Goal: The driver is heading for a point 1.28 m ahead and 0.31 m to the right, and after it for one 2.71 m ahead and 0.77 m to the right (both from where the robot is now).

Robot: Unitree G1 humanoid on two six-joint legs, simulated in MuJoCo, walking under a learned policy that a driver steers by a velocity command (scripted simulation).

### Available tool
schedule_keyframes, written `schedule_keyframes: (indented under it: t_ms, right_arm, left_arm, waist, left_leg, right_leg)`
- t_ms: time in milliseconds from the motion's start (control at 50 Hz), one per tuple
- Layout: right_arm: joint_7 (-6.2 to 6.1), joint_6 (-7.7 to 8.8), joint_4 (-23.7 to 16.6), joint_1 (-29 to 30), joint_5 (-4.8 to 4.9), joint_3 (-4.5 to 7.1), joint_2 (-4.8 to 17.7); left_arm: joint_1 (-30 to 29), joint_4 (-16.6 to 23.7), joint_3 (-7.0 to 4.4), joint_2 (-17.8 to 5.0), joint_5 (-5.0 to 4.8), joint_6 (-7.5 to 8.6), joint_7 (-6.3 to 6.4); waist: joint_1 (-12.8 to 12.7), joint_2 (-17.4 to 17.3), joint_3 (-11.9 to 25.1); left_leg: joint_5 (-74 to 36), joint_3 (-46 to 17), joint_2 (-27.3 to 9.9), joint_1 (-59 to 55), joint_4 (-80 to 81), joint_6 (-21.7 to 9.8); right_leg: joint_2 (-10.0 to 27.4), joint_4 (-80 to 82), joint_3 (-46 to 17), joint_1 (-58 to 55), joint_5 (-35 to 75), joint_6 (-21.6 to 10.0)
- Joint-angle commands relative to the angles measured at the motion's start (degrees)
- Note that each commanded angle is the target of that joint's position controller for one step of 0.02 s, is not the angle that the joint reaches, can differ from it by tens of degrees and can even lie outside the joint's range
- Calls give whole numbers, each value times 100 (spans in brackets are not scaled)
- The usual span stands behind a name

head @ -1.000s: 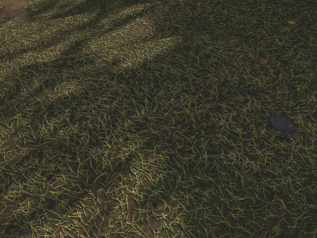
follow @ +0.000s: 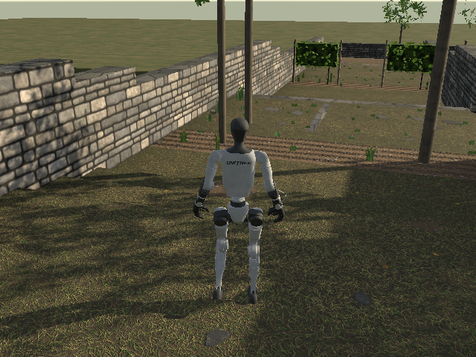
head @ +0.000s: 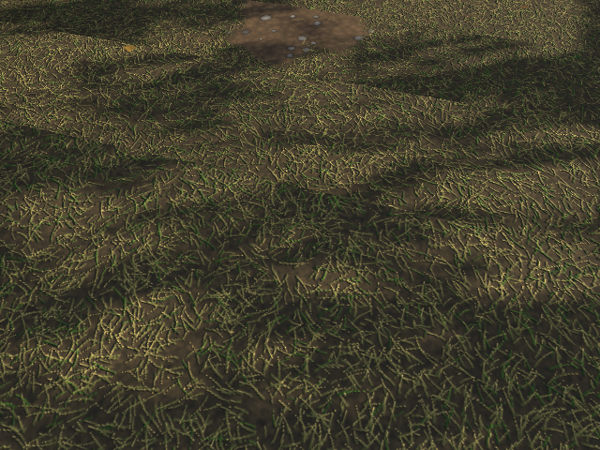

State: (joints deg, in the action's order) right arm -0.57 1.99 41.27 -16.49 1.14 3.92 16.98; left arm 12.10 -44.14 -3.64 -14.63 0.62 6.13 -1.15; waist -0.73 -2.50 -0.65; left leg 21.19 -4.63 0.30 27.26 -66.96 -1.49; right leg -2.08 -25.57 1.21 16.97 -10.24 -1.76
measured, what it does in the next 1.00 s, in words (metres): walks ahead, turning right: left foot, then right foot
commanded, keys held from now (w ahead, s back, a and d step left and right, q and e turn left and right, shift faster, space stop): w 0.32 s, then w+e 0.68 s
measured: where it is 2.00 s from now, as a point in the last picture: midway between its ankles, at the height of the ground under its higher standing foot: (416, 252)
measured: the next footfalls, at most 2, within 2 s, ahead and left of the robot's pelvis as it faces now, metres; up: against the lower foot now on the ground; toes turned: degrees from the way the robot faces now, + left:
left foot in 0.32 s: +0.32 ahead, +0.16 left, +0.00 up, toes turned +4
right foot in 0.86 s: +0.60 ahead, -0.10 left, +0.00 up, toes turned -14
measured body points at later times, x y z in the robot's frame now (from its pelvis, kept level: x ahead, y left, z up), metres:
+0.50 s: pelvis +0.26 +0.07 +0.00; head +0.28 +0.08 +0.45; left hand +0.34 +0.35 -0.13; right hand +0.39 -0.20 -0.09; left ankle +0.28 +0.15 -0.74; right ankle +0.23 -0.09 -0.65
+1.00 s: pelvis +0.54 -0.02 -0.01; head +0.56 -0.02 +0.44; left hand +0.69 +0.22 -0.13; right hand +0.54 -0.28 -0.14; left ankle +0.46 +0.15 -0.64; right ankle +0.56 -0.09 -0.74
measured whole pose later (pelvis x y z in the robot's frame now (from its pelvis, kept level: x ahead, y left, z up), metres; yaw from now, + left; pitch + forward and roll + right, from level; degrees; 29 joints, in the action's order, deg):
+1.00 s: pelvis +0.54 -0.02 -0.01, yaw -18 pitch +1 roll -2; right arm 3.2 6.3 49.7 -16.8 -5.8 0.5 14.2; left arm 15.6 -47.2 -3.0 -15.1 2.7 6.4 -2.1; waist -2.1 -1.6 -1.8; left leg 22.8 -2.8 -2.4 20.4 -69.1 -1.4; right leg -7.7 -31.0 0.3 20.3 -11.6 -6.2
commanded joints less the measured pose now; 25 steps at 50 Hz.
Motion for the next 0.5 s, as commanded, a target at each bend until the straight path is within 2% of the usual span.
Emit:
schedule_keyframes:
  t_ms: [20, 60, 120, 160, 200, 240, 280, 300, 320, 340, 360, 380, 400, 420, 440, 460, 500]
  right_arm:
    - [41, 89, -497, 92, -18, 82, 283]
    - [56, 105, -617, 416, -79, 13, 176]
    - [121, 169, -706, 929, -67, -76, 60]
    - [160, 197, -768, 1268, -38, -90, 72]
    - [196, 211, -862, 1568, -4, -83, 127]
    - [234, 227, -957, 1757, 14, -65, 196]
    - [252, 243, -941, 1579, -1, -10, 324]
    - [232, 241, -806, 1122, -38, 69, 452]
    - [186, 227, -558, 321, -72, 211, 718]
    - [104, 201, -408, -741, -159, 343, 1177]
    - [112, 169, -371, -845, -177, 369, 1488]
    - [127, 179, -368, -850, -122, 250, 969]
    - [127, 206, -365, -521, -96, 168, 772]
    - [141, 230, -373, -169, -116, 113, 612]
    - [160, 261, -366, 112, -146, 78, 464]
    - [167, 310, -351, 285, -179, 54, 353]
    - [166, 421, -239, 378, -184, 81, 341]
  left_arm:
    - [110, 154, -114, -608, -47, 80, 4]
    - [185, 58, -168, -830, -92, 83, 22]
    - [299, -51, -197, -1001, -137, 17, 51]
    - [482, -150, -200, -1080, -177, -26, 51]
    - [724, -274, -201, -1135, -210, -74, 43]
    - [848, -378, -207, -1190, -237, -132, 46]
    - [814, -446, -226, -1286, -256, -195, 67]
    - [734, -453, -216, -1292, -273, -217, 84]
    - [768, -457, -156, -1147, -245, -219, 97]
    - [741, -285, 0, -796, -85, -189, 99]
    - [1306, -191, 165, -268, -113, -81, 85]
    - [986, -269, 9, -899, -246, -25, 60]
    - [580, -126, -55, -1066, -335, -3, 38]
    - [372, -116, -52, -997, -294, -23, 56]
    - [301, -114, -73, -943, -224, -66, 68]
    - [425, -162, -83, -864, -223, -145, 69]
    - [528, -198, -53, -621, -239, -289, 85]
  waist:
    - [34, 863, 102]
    - [-3, 746, 52]
    - [-168, 671, 14]
    - [-301, 678, -33]
    - [-406, 696, -95]
    - [-404, 746, -171]
    - [-186, 803, -91]
    - [112, 763, 161]
    - [469, 640, 671]
    - [877, -82, 1521]
    - [542, -1487, 2050]
    - [772, -823, 1739]
    - [687, -615, 1019]
    - [510, -304, 670]
    - [346, -293, 385]
    - [168, -370, 285]
    - [15, -301, 181]
  left_leg:
    - [-269, -141, -504, 1090, 488, 26]
    - [-640, 7, -604, 1176, 1155, 95]
    - [-1548, 210, -586, 884, 2271, 133]
    - [-1956, 347, -470, 598, 2843, 156]
    - [-2040, 410, -389, 500, 3181, 130]
    - [-1812, 429, -333, 463, 3447, 13]
    - [-1562, 531, -210, 5, 3745, -158]
    - [-1620, 672, -60, -742, 3980, -283]
    - [-1667, 659, -41, -1948, 4006, -453]
    - [-1864, -699, -1260, -3695, 3859, -867]
    - [-748, -3160, -2410, -4920, 4567, -1649]
    - [-51, -3287, -2304, -4605, 4836, -1548]
    - [-266, -2415, -2122, -3960, 4934, -1329]
    - [-669, -1788, -1855, -3274, 5102, -1182]
    - [-999, -1357, -1669, -2733, 5315, -1109]
    - [-1296, -990, -1536, -2347, 5518, -1039]
    - [-1810, -499, -1497, -1969, 5796, -1049]
  right_leg:
    - [1515, 1463, -1727, -938, 349, -1047]
    - [1563, 1620, -1460, -931, 801, -1148]
    - [1403, 1699, -917, -877, 1077, -1035]
    - [1337, 1660, -688, -879, 1114, -949]
    - [1443, 1581, -688, -1078, 1102, -909]
    - [1606, 1434, -744, -1358, 1192, -842]
    - [1683, 1080, -702, -1531, 1789, -727]
    - [1542, 544, -502, -1470, 2599, -608]
    - [1260, -445, -234, -1141, 3028, -446]
    - [917, -2310, -6, 102, 1469, -186]
    - [32, -4037, -144, 2080, -2178, 85]
    - [289, -4706, -778, 2676, -2276, 49]
    - [522, -4736, -731, 2929, -1739, -2]
    - [746, -4515, -633, 2723, -1254, 18]
    - [879, -4244, -636, 2542, -911, 61]
    - [984, -4123, -692, 2218, -665, 95]
    - [995, -3993, -716, 2015, -386, 182]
